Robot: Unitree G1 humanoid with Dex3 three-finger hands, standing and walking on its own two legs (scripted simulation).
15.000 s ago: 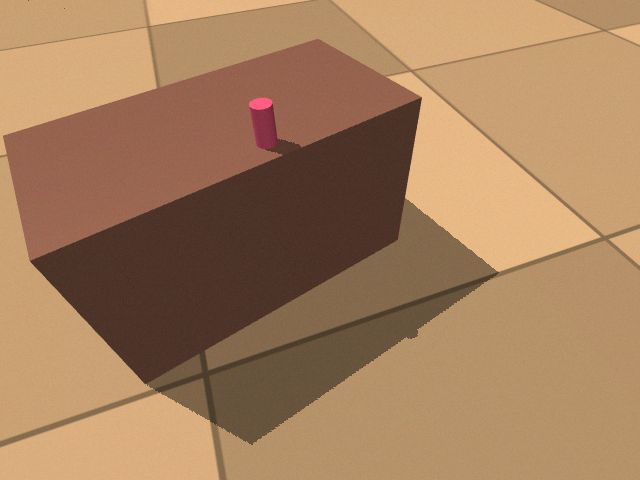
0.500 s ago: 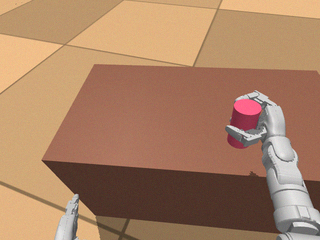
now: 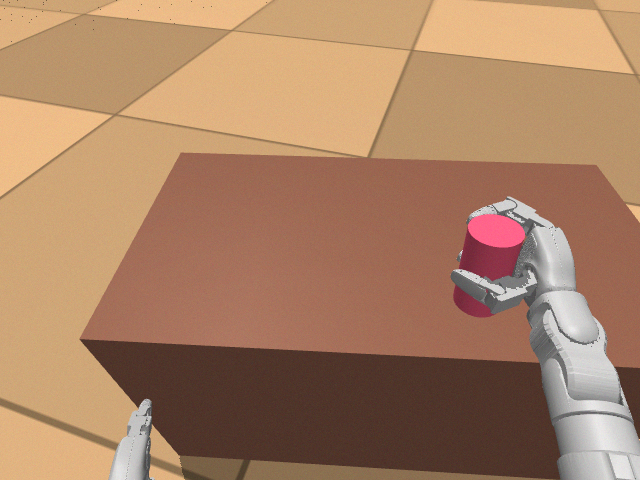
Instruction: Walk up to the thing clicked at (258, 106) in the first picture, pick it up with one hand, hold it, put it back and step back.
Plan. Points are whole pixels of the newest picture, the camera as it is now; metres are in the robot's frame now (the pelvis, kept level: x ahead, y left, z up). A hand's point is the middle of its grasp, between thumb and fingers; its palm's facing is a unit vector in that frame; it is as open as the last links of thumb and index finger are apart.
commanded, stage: lift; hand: right
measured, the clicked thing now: (485, 267) +0.35 -0.15 +0.12
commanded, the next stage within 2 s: hold in 0.42 s
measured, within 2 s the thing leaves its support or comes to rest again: neither
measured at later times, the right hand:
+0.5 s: hand (500, 252) +0.34 -0.16 +0.15, palm faces +0.00 +1.00 -0.02, open 9.5 cm
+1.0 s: hand (515, 246) +0.33 -0.17 +0.17, palm faces -0.02 +1.00 -0.03, open 9.5 cm
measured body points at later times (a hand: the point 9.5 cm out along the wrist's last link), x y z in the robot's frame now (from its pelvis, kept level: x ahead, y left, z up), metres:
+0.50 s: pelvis +0.01 +0.00 +0.01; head -0.01 +0.02 +0.46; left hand +0.17 +0.27 -0.07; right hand +0.34 -0.21 +0.16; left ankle +0.00 +0.12 -0.73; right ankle +0.02 -0.13 -0.73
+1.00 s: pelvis +0.01 +0.00 +0.01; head -0.01 +0.02 +0.46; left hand +0.18 +0.27 -0.08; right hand +0.33 -0.22 +0.18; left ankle +0.00 +0.12 -0.73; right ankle +0.02 -0.13 -0.73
